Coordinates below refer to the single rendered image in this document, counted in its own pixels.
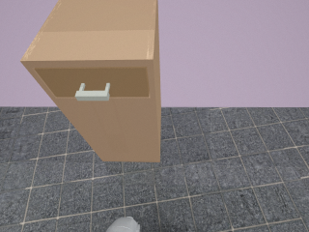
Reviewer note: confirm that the drawer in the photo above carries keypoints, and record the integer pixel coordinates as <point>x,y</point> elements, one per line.
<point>125,82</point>

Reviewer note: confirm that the cabinet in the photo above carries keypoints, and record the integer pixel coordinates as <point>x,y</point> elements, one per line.
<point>105,33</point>

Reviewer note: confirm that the handle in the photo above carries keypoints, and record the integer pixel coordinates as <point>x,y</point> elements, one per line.
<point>92,96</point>

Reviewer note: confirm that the left robot thigh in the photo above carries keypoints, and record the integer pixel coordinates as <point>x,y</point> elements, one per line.
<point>124,224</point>

